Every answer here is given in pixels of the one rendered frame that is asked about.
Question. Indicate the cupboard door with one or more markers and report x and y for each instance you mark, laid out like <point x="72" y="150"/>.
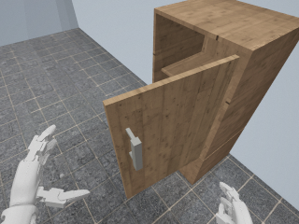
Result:
<point x="172" y="118"/>

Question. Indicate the left robot hand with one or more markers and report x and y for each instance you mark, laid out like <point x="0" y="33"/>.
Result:
<point x="25" y="188"/>

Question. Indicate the left robot forearm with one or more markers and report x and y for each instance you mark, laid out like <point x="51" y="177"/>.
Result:
<point x="20" y="214"/>

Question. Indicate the handle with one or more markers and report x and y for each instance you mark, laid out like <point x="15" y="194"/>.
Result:
<point x="136" y="153"/>

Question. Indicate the right robot hand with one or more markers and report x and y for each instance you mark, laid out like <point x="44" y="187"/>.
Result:
<point x="237" y="211"/>

